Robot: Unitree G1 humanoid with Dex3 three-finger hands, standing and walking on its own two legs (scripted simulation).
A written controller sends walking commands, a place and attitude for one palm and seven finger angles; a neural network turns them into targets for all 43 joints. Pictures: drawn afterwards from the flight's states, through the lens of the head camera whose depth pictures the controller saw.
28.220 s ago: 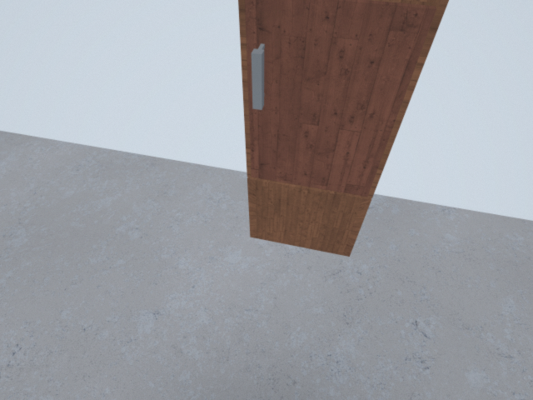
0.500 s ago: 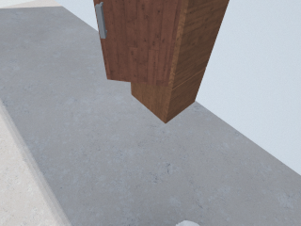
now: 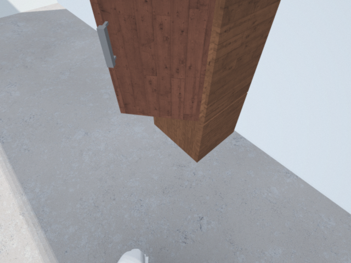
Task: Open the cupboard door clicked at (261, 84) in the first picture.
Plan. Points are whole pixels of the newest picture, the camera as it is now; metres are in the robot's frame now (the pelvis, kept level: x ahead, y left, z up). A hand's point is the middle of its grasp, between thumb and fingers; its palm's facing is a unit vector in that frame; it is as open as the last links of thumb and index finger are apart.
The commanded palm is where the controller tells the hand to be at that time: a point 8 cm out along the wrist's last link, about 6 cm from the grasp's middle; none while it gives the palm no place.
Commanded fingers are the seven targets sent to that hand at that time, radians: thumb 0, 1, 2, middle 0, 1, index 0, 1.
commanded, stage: take the last steps up to it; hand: left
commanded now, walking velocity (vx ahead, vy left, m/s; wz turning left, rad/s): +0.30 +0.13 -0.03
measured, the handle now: (108, 44) +0.82 +0.29 +0.05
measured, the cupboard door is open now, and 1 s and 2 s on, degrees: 40 40 40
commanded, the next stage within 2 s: come to a stop and stand still in 0.46 s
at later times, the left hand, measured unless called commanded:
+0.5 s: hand (91, 214) +0.27 +0.26 -0.17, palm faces -0.03 -0.98 -0.20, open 7.3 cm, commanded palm none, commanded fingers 0.00 0.90 0.90 -0.20 -0.30 -0.20 -0.30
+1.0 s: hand (89, 190) +0.35 +0.30 -0.19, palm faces -0.02 -0.98 -0.21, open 7.3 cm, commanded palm none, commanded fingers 0.00 0.90 0.90 -0.20 -0.30 -0.20 -0.30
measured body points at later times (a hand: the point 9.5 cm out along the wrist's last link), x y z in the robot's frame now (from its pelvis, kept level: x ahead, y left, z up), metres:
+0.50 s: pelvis +0.19 +0.08 -0.01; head +0.21 +0.08 +0.44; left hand +0.27 +0.32 -0.15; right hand +0.18 -0.15 -0.16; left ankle +0.15 +0.17 -0.75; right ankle +0.24 -0.03 -0.71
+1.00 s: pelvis +0.27 +0.11 -0.01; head +0.31 +0.13 +0.44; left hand +0.35 +0.35 -0.17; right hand +0.31 -0.13 -0.15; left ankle +0.31 +0.19 -0.75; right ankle +0.21 -0.02 -0.68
